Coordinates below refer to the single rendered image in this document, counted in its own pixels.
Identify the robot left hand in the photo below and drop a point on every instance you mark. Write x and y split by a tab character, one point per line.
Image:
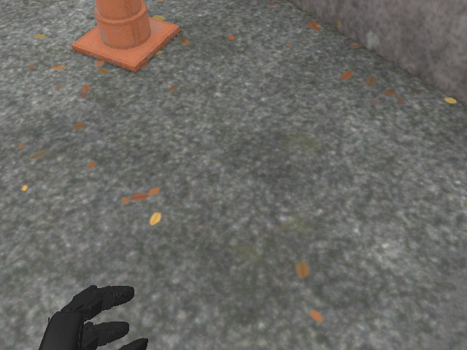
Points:
66	329

